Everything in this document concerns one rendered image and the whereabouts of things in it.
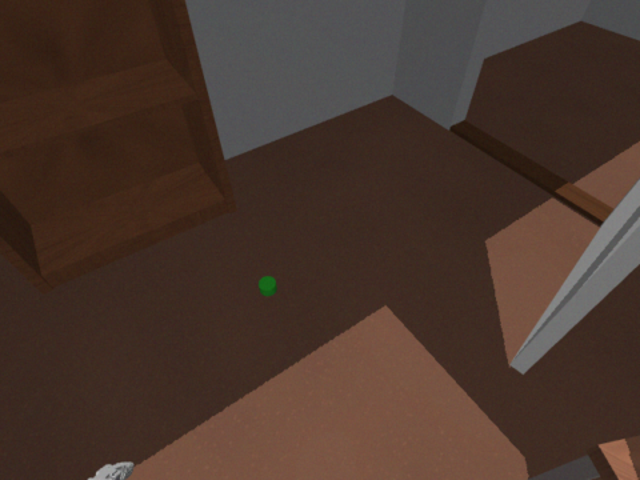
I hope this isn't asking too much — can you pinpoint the left robot hand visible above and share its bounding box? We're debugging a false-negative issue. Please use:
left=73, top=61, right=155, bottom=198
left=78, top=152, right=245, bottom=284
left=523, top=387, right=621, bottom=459
left=87, top=462, right=134, bottom=480

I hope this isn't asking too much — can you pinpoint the chair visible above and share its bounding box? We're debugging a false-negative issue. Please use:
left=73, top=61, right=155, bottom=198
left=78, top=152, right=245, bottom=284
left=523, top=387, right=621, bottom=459
left=528, top=435, right=640, bottom=480

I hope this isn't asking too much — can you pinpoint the tin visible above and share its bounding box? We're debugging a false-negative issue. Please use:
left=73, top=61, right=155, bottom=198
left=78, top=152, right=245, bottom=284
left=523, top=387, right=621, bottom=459
left=259, top=276, right=277, bottom=296

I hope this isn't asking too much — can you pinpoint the bookshelf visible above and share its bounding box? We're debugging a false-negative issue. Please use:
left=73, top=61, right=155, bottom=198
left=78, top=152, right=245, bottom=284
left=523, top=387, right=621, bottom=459
left=0, top=0, right=237, bottom=295

